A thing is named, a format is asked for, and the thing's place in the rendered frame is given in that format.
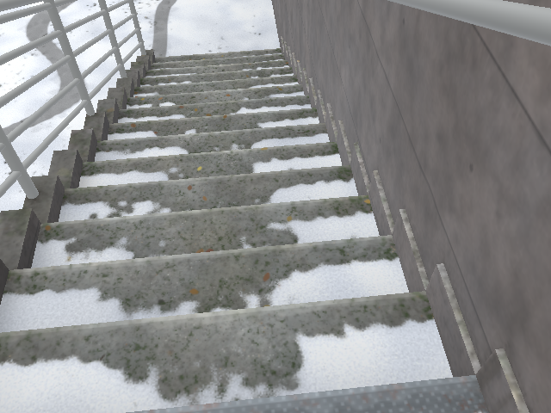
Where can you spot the stairs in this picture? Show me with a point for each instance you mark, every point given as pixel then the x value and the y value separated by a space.
pixel 216 250

